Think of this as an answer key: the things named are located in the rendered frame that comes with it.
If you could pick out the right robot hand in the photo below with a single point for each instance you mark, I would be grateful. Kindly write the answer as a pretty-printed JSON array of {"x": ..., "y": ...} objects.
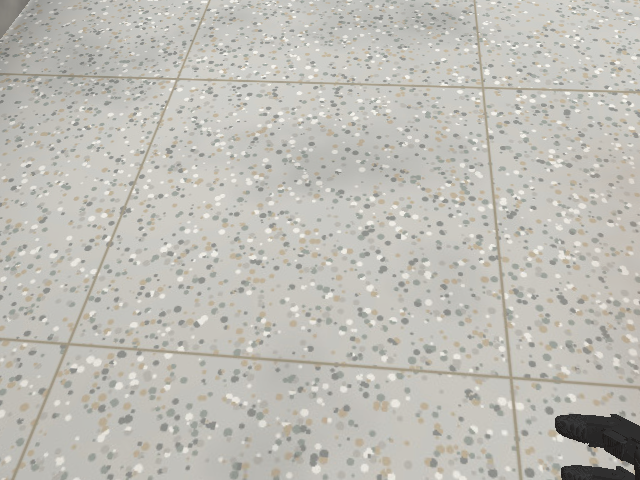
[{"x": 617, "y": 435}]

